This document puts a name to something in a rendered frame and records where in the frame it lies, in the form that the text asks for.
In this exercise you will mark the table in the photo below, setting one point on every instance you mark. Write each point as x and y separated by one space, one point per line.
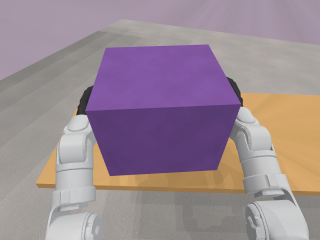
293 121

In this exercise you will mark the right robot hand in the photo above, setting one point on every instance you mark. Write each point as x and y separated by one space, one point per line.
236 90

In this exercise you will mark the right robot upper arm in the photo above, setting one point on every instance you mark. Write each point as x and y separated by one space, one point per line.
274 220

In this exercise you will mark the right robot forearm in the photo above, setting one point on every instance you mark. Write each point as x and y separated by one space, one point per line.
262 174

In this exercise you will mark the left robot upper arm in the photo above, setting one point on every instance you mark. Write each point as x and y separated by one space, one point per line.
80 226

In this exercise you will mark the carton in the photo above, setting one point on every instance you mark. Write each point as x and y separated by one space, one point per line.
161 109

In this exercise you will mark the left robot forearm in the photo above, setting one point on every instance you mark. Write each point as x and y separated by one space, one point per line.
74 169

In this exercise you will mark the left robot hand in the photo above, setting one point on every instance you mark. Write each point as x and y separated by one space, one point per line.
84 101

